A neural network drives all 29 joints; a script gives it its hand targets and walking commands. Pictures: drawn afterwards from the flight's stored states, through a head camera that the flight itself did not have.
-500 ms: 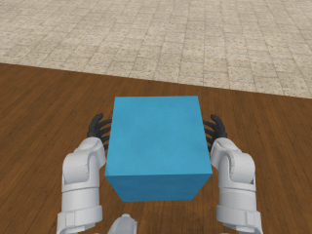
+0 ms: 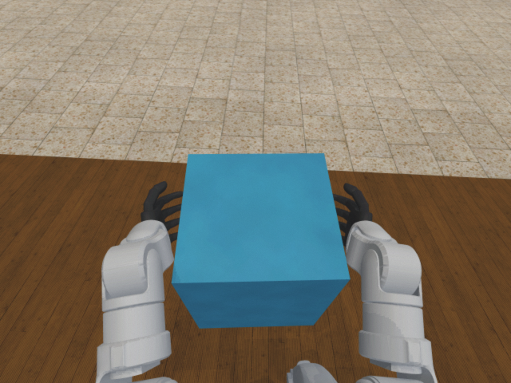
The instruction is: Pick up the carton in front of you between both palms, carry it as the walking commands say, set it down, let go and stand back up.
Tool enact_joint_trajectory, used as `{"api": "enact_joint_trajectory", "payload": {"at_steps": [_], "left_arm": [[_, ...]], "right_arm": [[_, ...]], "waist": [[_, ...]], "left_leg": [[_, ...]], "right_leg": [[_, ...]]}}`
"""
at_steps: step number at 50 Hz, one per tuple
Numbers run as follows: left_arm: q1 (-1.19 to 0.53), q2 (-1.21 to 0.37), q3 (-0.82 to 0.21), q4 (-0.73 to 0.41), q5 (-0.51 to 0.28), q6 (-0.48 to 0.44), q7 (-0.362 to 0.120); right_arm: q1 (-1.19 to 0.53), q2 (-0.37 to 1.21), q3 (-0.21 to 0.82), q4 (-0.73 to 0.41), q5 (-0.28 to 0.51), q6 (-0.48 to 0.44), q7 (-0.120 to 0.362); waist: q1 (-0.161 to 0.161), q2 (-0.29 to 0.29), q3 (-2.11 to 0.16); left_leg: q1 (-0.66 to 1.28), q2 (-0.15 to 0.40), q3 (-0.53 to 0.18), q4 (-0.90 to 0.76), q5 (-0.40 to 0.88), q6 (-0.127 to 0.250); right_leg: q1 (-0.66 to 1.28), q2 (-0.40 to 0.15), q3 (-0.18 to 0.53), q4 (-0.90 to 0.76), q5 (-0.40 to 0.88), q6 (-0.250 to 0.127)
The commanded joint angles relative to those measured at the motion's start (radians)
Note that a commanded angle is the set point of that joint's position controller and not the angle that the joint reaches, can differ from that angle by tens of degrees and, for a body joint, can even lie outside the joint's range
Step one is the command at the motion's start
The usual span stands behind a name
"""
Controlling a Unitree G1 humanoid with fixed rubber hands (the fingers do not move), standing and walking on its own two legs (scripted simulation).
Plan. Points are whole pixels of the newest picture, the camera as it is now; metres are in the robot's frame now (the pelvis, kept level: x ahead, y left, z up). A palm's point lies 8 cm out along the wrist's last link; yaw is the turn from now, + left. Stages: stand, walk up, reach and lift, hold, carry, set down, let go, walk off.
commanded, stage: carry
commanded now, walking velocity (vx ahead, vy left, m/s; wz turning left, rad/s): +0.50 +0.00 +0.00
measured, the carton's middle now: (256, 247) +0.34 -0.01 +0.01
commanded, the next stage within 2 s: none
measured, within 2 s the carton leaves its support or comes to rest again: neither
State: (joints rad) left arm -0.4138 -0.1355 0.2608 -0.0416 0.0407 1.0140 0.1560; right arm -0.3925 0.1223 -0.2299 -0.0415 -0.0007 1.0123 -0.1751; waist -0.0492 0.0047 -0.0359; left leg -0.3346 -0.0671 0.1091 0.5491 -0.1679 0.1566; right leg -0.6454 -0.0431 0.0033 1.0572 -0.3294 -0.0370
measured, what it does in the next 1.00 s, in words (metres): goes down: right foot 0.04 m lower, then left foot 0.04 m lower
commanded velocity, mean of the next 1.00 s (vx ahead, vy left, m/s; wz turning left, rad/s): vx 0.50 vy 0.00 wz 0.00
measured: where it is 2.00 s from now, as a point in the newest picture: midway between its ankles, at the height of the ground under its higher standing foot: (241, 202)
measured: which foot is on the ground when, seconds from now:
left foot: down 0.00-0.30, up 0.32-0.80, down 0.82-1.00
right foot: up 0.00-0.26, down 0.28-0.84, up 0.86-1.00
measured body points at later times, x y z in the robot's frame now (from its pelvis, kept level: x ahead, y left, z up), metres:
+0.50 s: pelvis +0.30 -0.05 -0.05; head +0.33 -0.05 +0.40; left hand +0.62 +0.14 +0.02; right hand +0.65 -0.17 +0.01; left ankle +0.30 +0.09 -0.70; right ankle +0.32 -0.08 -0.77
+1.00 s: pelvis +0.61 +0.01 -0.09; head +0.62 +0.01 +0.36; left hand +0.95 +0.15 -0.01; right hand +0.94 -0.15 -0.01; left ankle +0.64 +0.04 -0.81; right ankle +0.56 -0.12 -0.73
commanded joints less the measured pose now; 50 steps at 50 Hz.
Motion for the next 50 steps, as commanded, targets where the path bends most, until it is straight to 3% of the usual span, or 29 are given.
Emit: {"api": "enact_joint_trajectory", "payload": {"at_steps": [1, 5, 9, 11, 13, 14, 15, 16, 17, 18, 19, 21, 23, 25, 27, 29, 33, 36, 37, 39, 40, 41, 42, 43, 44, 45, 46, 47, 50], "left_arm": [[-0.524, -0.746, -0.616, -0.064, -0.133, -0.037, -0.01], [-0.519, -0.713, -0.631, -0.104, -0.144, -0.039, -0.007], [-0.476, -0.659, -0.614, -0.093, -0.128, -0.014, -0.003], [-0.468, -0.632, -0.593, -0.078, -0.117, 0.0, -0.002], [-0.437, -0.605, -0.561, -0.043, -0.102, 0.01, 0.001], [-0.425, -0.594, -0.546, -0.034, -0.093, 0.015, 0.002], [-0.406, -0.574, -0.524, -0.015, -0.088, 0.02, 0.001], [-0.445, -0.542, -0.517, 0.01, -0.091, 0.021, 0.012], [-0.414, -0.594, -0.54, 0.02, -0.114, 0.017, 0.011], [-0.455, -0.656, -0.557, -0.006, -0.142, 0.008, 0.0], [-0.533, -0.712, -0.598, -0.047, -0.179, -0.002, -0.014], [-0.647, -0.789, -0.66, -0.092, -0.236, -0.027, -0.039], [-0.681, -0.819, -0.697, -0.114, -0.274, -0.055, -0.059], [-0.642, -0.813, -0.708, -0.101, -0.279, -0.071, -0.065], [-0.585, -0.793, -0.709, -0.092, -0.272, -0.08, -0.065], [-0.544, -0.77, -0.705, -0.094, -0.263, -0.083, -0.061], [-0.511, -0.713, -0.693, -0.12, -0.254, -0.075, -0.047], [-0.466, -0.663, -0.667, -0.102, -0.229, -0.053, -0.029], [-0.458, -0.65, -0.658, -0.093, -0.22, -0.044, -0.023], [-0.453, -0.634, -0.645, -0.072, -0.208, -0.024, -0.016], [-0.467, -0.627, -0.641, -0.067, -0.205, -0.015, -0.012], [-0.486, -0.617, -0.632, -0.066, -0.2, -0.005, -0.008], [-0.5, -0.62, -0.626, -0.055, -0.194, 0.009, -0.005], [-0.483, -0.616, -0.616, -0.055, -0.196, 0.02, -0.003], [-0.53, -0.619, -0.61, -0.079, -0.201, 0.024, 0.002], [-0.572, -0.659, -0.6, -0.077, -0.197, 0.023, 0.004], [-0.578, -0.69, -0.585, -0.07, -0.182, 0.018, 0.003], [-0.57, -0.707, -0.572, -0.059, -0.169, 0.011, 0.001], [-0.567, -0.747, -0.582, -0.048, -0.143, -0.014, -0.01]], "right_arm": [[-0.634, 0.78, 0.664, -0.128, 0.222, -0.046, 0.058], [-0.599, 0.745, 0.657, -0.14, 0.216, -0.046, 0.052], [-0.528, 0.7, 0.635, -0.101, 0.183, -0.027, 0.039], [-0.527, 0.692, 0.631, -0.081, 0.175, -0.016, 0.035], [-0.54, 0.692, 0.628, -0.062, 0.172, -0.004, 0.029], [-0.546, 0.684, 0.617, -0.052, 0.167, 0.001, 0.025], [-0.556, 0.682, 0.61, -0.045, 0.161, 0.008, 0.019], [-0.537, 0.685, 0.593, -0.02, 0.157, 0.016, 0.015], [-0.547, 0.679, 0.59, -0.053, 0.149, 0.016, 0.008], [-0.598, 0.709, 0.581, -0.067, 0.142, 0.01, 0.004], [-0.621, 0.74, 0.57, -0.073, 0.132, 0.001, 0.003], [-0.623, 0.781, 0.552, -0.061, 0.103, -0.023, 0.008], [-0.601, 0.803, 0.568, -0.056, 0.096, -0.048, 0.016], [-0.567, 0.799, 0.589, -0.057, 0.091, -0.067, 0.017], [-0.533, 0.782, 0.605, -0.068, 0.088, -0.08, 0.016], [-0.517, 0.764, 0.616, -0.091, 0.09, -0.085, 0.014], [-0.521, 0.709, 0.626, -0.15, 0.105, -0.076, 0.01], [-0.492, 0.648, 0.608, -0.15, 0.099, -0.048, 0.005], [-0.482, 0.629, 0.596, -0.143, 0.094, -0.038, 0.003], [-0.463, 0.593, 0.565, -0.119, 0.081, -0.018, -0.003], [-0.449, 0.577, 0.546, -0.103, 0.072, -0.01, -0.006], [-0.434, 0.556, 0.526, -0.094, 0.062, 0.0, -0.008], [-0.432, 0.533, 0.505, -0.077, 0.055, 0.009, -0.01], [-0.47, 0.529, 0.503, -0.057, 0.067, 0.013, -0.022], [-0.452, 0.583, 0.515, -0.046, 0.088, 0.015, -0.018], [-0.517, 0.638, 0.539, -0.076, 0.115, 0.013, -0.006], [-0.583, 0.69, 0.575, -0.102, 0.145, 0.01, 0.008], [-0.638, 0.728, 0.604, -0.124, 0.169, 0.002, 0.022], [-0.697, 0.792, 0.652, -0.139, 0.216, -0.027, 0.048]], "waist": [[-0.004, 0.091, -0.386], [-0.032, 0.087, -0.354], [-0.065, 0.095, -0.309], [-0.036, 0.11, -0.296], [0.045, 0.091, -0.341], [0.085, 0.036, -0.39], [0.087, -0.094, -0.439], [0.109, -0.318, -0.548], [0.14, -0.256, -0.565], [0.13, -0.169, -0.478], [0.111, -0.053, -0.43], [0.073, -0.004, -0.377], [0.07, -0.046, -0.369], [0.079, -0.074, -0.383], [0.096, -0.082, -0.397], [0.109, -0.091, -0.393], [0.139, -0.088, -0.344], [0.16, -0.094, -0.301], [0.157, -0.102, -0.291], [0.099, -0.118, -0.314], [0.048, -0.091, -0.351], [0.023, -0.019, -0.411], [0.043, 0.127, -0.445], [-0.027, 0.335, -0.55], [-0.014, 0.22, -0.505], [-0.018, 0.12, -0.434], [0.001, 0.02, -0.386], [0.013, -0.004, -0.361], [0.026, 0.059, -0.367]], "left_leg": [[0.398, 0.277, -0.3, -0.134, 0.572, 0.058], [0.46, 0.21, -0.223, -0.097, 0.666, 0.018], [0.465, 0.159, -0.176, -0.029, 0.604, 0.001], [0.412, 0.164, -0.162, 0.038, 0.59, -0.012], [0.327, 0.149, -0.1, 0.256, 0.616, -0.05], [0.169, 0.121, -0.071, 0.444, 0.394, -0.07], [-0.077, 0.055, -0.046, 0.632, -0.18, -0.082], [-0.378, -0.043, -0.113, 0.93, -0.484, -0.131], [-0.48, 0.002, -0.144, 0.994, -0.435, -0.104], [-0.498, 0.035, -0.15, 0.942, -0.379, -0.091], [-0.454, 0.052, -0.148, 0.869, -0.316, -0.092], [-0.356, 0.09, -0.149, 0.73, -0.259, -0.094], [-0.331, 0.105, -0.127, 0.633, -0.215, -0.106], [-0.388, 0.118, -0.115, 0.552, -0.15, -0.115], [-0.438, 0.117, -0.097, 0.478, -0.067, -0.119], [-0.454, 0.111, -0.078, 0.39, 0.039, -0.114], [-0.418, 0.065, -0.02, 0.165, 0.187, -0.098], [-0.33, 0.03, 0.014, -0.021, 0.295, -0.078], [-0.27, 0.022, 0.017, -0.076, 0.327, -0.064], [-0.064, 0.0, 0.027, -0.139, 0.337, -0.04], [0.102, 0.021, 0.028, -0.18, 0.375, -0.038], [0.326, 0.126, -0.067, -0.106, 0.499, -0.041], [0.537, 0.336, -0.307, 0.069, 0.895, 0.007], [0.724, 0.506, -0.687, -0.009, 0.583, 0.223], [0.638, 0.449, -0.738, -0.087, 0.275, 0.209], [0.517, 0.397, -0.658, -0.118, 0.171, 0.172], [0.4, 0.372, -0.585, -0.146, 0.167, 0.133], [0.306, 0.357, -0.527, -0.167, 0.163, 0.119], [0.237, 0.31, -0.407, -0.19, 0.225, 0.101]], "right_leg": [[-0.107, -0.007, -0.023, -0.094, 0.142, 0.005], [-0.108, 0.028, -0.067, -0.301, 0.32, -0.003], [-0.003, 0.079, -0.124, -0.546, 0.49, -0.028], [0.13, 0.088, -0.124, -0.632, 0.547, -0.055], [0.38, 0.087, -0.144, -0.703, 0.574, -0.075], [0.588, 0.006, -0.074, -0.652, 0.656, -0.072], [0.803, -0.179, 0.133, -0.469, 1.007, -0.075], [1.079, -0.374, 0.478, -0.466, 0.955, -0.289], [1.041, -0.373, 0.591, -0.545, 0.519, -0.33], [0.896, -0.292, 0.544, -0.61, 0.331, -0.291], [0.765, -0.264, 0.482, -0.644, 0.284, -0.253], [0.574, -0.237, 0.389, -0.688, 0.251, -0.214], [0.532, -0.213, 0.325, -0.698, 0.309, -0.205], [0.604, -0.206, 0.276, -0.669, 0.488, -0.205], [0.69, -0.19, 0.228, -0.635, 0.669, -0.182], [0.74, -0.155, 0.173, -0.61, 0.768, -0.152], [0.785, -0.089, 0.105, -0.58, 0.821, -0.126], [0.794, -0.065, 0.073, -0.537, 0.776, -0.117], [0.775, -0.066, 0.064, -0.513, 0.765, -0.112], [0.712, -0.061, 0.031, -0.375, 0.84, -0.08], [0.647, -0.044, -0.012, -0.229, 0.791, -0.057], [0.474, -0.011, -0.036, -0.035, 0.52, -0.038], [0.217, 0.068, -0.055, 0.139, -0.116, -0.015], [-0.055, 0.152, 0.005, 0.426, -0.315, 0.028], [-0.132, 0.098, 0.048, 0.421, -0.258, -0.018], [-0.134, 0.07, 0.048, 0.369, -0.199, -0.026], [-0.097, 0.038, 0.043, 0.291, -0.141, -0.024], [-0.052, 0.019, 0.044, 0.213, -0.112, -0.021], [0.005, -0.002, 0.007, 0.068, -0.051, -0.003]]}}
